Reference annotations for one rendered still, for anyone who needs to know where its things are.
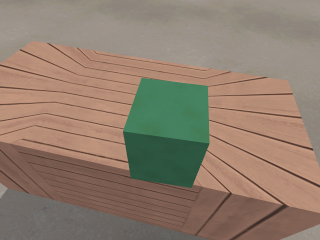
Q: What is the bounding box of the carton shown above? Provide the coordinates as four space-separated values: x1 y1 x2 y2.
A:
123 78 210 188

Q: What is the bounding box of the pedestal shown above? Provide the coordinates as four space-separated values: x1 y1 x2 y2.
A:
0 41 320 240

